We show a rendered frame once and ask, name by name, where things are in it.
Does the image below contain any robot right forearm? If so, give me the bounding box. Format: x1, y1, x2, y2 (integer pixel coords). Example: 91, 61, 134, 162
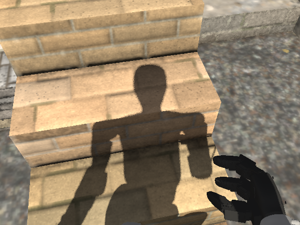
260, 214, 293, 225

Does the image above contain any robot right hand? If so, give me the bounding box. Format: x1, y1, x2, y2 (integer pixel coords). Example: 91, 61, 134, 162
206, 154, 286, 225

